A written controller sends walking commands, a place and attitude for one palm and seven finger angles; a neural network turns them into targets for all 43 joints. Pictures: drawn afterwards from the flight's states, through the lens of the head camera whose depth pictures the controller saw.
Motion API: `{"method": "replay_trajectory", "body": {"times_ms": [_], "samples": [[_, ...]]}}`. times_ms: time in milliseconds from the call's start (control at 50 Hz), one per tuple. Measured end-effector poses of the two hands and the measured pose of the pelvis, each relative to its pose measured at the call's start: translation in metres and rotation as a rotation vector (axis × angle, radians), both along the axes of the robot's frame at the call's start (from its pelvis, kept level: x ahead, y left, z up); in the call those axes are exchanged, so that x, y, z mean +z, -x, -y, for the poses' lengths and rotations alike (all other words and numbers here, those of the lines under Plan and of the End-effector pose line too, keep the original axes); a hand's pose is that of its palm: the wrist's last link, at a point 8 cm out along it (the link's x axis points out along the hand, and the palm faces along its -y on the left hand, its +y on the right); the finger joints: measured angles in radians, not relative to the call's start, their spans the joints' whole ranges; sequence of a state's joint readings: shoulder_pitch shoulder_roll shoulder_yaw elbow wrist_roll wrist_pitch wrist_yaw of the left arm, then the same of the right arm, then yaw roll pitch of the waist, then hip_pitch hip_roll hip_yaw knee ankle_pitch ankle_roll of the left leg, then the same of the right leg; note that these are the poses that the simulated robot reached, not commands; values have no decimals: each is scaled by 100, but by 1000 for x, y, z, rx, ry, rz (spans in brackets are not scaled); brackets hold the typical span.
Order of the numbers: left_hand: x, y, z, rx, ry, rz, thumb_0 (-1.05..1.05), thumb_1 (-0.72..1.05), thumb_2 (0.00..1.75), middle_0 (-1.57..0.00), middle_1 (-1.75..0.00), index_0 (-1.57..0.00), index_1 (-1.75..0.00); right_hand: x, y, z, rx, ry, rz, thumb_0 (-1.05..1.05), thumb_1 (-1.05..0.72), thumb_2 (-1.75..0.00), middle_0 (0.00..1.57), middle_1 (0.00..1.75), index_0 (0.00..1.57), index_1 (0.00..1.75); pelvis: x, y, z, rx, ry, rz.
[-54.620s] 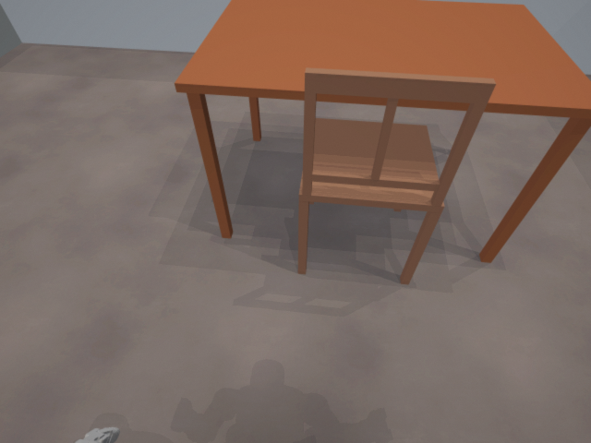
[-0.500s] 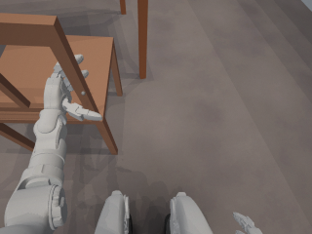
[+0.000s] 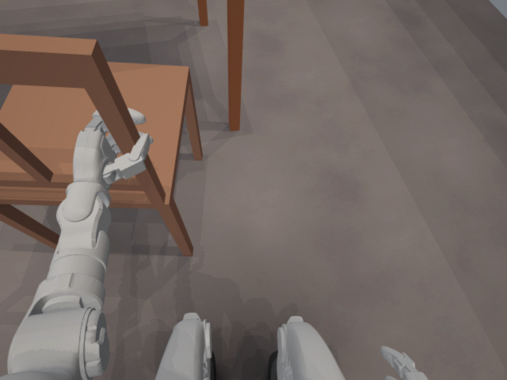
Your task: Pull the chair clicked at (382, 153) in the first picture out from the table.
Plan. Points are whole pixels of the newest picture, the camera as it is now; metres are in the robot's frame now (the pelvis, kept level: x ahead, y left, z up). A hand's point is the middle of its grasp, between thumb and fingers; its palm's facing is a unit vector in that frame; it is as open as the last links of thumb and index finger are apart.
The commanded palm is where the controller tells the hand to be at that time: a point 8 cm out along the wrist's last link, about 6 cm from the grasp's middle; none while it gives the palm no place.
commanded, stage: hook a spindle and tug to test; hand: left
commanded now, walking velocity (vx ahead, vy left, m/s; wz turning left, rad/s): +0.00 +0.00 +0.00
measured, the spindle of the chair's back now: (1, 137) +0.48 +0.40 +0.02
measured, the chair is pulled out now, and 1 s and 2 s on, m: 0.31 0.34 0.46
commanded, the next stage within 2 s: step backward, pulling the chair out in 0.62 s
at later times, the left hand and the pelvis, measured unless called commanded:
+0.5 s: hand (134, 169) +0.42 +0.18 +0.03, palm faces +0.00 -1.00 -0.01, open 6.0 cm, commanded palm +0.39 +0.22 +0.04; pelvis +0.01 +0.00 +0.00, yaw +0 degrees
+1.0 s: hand (136, 169) +0.41 +0.17 +0.05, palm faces +0.15 -0.99 -0.06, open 5.7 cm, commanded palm +0.38 +0.22 +0.04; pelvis +0.01 +0.01 +0.08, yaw +0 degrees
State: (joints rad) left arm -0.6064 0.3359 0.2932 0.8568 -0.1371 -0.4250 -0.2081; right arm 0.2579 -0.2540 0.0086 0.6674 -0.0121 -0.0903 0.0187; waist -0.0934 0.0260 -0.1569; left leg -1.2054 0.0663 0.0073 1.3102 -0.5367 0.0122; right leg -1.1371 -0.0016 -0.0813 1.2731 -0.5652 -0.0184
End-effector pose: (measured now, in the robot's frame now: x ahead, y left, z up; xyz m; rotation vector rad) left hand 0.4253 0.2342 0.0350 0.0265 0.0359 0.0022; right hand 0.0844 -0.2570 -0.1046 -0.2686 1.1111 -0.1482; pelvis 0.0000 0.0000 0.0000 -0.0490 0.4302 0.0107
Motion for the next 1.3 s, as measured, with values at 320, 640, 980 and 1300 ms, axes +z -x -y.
{"method": "replay_trajectory", "body": {"times_ms": [320, 640, 980, 1300], "samples": [[0, 14, 1, 2, 9, -3, 1, 64, 80, -36, -140, -36, -144, 5, -13, -3, -5, -20, 31, 0, -91, -90, 20, 30, 20, 30, 4, -5, 0, -8, -5, 9], [0, 33, -1, -2, 12, -2, 1, 64, 82, -36, -142, -36, -145, 7, -32, -5, 16, -20, 84, 0, -91, -90, 20, 30, 20, 30, 4, -5, 0, -3, -6, 21], [23, 40, 11, 167, 1, -309, 7, 65, 77, -27, -105, -45, -145, 81, -13, -16, -111, 36, -34, 0, -91, -90, 20, 30, 20, 30, 80, -13, -11, -5, -11, 175], [29, 74, 21, 92, -58, -381, 8, 63, 75, -28, -100, -50, -145, 100, 26, -10, -202, 46, -32, 0, -91, -90, 20, 30, 20, 30, 102, 6, -16, -66, -7, 280]]}}
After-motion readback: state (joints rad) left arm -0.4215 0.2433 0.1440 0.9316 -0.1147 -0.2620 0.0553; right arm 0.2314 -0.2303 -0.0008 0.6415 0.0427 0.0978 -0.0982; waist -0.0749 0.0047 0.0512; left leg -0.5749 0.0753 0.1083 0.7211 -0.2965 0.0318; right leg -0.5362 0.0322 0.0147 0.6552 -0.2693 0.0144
